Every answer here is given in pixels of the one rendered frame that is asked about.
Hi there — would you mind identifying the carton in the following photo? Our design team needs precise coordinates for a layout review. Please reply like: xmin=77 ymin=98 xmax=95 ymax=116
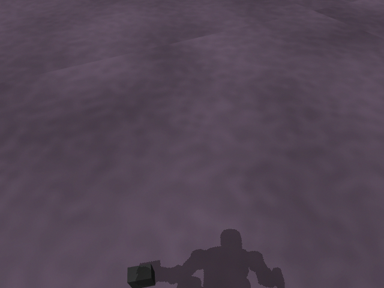
xmin=127 ymin=263 xmax=155 ymax=288

